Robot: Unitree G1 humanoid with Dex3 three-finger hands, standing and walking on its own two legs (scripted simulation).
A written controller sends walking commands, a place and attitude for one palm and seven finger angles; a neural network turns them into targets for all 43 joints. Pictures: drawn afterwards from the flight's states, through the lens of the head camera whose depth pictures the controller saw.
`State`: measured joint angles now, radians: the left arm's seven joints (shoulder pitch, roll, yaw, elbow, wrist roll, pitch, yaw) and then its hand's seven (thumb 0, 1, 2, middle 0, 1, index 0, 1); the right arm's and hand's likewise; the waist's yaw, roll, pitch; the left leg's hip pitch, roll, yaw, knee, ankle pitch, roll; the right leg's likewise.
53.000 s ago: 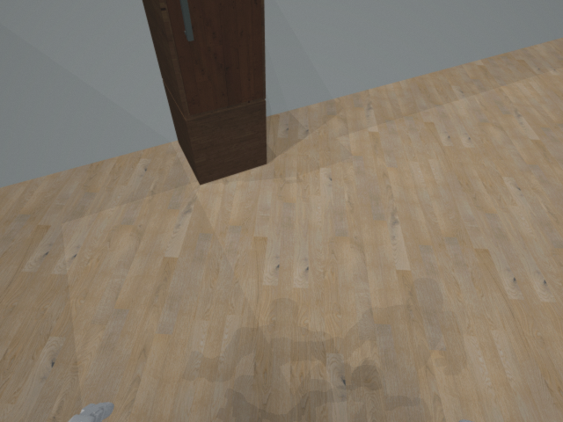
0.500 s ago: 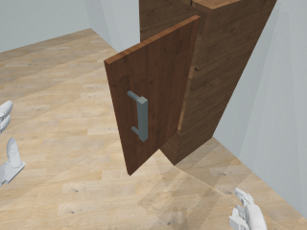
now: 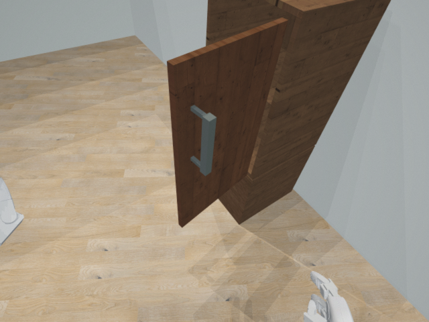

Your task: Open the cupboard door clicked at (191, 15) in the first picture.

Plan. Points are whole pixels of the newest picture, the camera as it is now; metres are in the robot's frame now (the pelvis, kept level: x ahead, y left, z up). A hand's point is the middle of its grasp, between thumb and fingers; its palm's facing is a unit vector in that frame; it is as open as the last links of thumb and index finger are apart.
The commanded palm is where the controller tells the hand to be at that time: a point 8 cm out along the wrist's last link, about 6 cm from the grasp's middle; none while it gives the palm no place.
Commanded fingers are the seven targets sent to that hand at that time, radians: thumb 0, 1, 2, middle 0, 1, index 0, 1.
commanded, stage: step back with the hand held close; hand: left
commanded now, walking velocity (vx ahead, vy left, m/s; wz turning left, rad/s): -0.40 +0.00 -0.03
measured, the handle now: (201, 142) +0.47 +0.07 +0.06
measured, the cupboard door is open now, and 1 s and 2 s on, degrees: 100 100 100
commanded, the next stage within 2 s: stop stepping back and stand still in 0.34 s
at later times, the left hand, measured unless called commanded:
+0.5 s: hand out of the picture +0.09 +0.22 +0.17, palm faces +0.29 -0.77 -0.56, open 7.4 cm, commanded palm +0.02 +0.27 +0.18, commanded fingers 0.00 0.90 0.90 -0.20 -0.30 -0.20 -0.30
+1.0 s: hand out of the picture -0.03 +0.21 +0.16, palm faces +0.43 -0.76 -0.49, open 7.4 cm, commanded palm -0.09 +0.25 +0.18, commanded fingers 0.00 0.90 0.90 -0.20 -0.30 -0.20 -0.30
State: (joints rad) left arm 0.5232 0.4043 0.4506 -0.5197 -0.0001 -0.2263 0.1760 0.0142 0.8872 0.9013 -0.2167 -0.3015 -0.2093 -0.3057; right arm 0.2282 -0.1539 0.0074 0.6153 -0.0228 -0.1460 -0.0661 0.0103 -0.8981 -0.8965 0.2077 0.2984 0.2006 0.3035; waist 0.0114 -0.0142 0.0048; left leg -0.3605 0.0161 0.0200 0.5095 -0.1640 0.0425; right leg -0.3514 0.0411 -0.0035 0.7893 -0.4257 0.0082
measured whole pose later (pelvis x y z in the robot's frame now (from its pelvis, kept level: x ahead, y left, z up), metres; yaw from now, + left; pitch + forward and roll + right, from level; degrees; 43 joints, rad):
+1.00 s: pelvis -0.22 -0.06 -0.01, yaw +2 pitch +0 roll +2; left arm 0.58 0.43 0.42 -0.49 0.00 -0.19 0.15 0.01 0.89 0.90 -0.22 -0.30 -0.21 -0.31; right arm 0.30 -0.25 -0.03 0.64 -0.01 -0.14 -0.09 0.01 -0.90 -0.90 0.20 0.30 0.20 0.30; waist -0.04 -0.06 -0.06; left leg -0.16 0.02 0.05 0.50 -0.34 -0.02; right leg -0.36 -0.02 -0.09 0.61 -0.27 -0.02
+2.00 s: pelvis -0.24 -0.03 +0.00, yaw +6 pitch -2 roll +0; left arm 0.24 0.26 0.02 1.08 0.01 0.02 0.01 0.00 0.91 0.90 -0.20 -0.30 -0.20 -0.30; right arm 0.26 -0.23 -0.02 1.07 -0.02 0.02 0.00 0.00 -0.90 -0.90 0.20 0.30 0.20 0.30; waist 0.00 0.04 0.06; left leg -0.22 0.00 0.00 0.46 -0.21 0.00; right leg -0.23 -0.01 0.06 0.45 -0.19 0.02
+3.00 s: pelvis -0.21 -0.04 +0.01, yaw +7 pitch -1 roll +0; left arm 0.07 0.32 0.01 1.12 0.01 -0.01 0.00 0.00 0.90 0.90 -0.21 -0.30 -0.20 -0.30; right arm 0.09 -0.34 -0.01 1.11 -0.02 0.01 0.01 0.00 -0.90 -0.90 0.21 0.30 0.20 0.30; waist -0.01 0.02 0.08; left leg -0.13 0.01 -0.02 0.34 -0.18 -0.02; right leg -0.14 0.00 0.04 0.35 -0.18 0.01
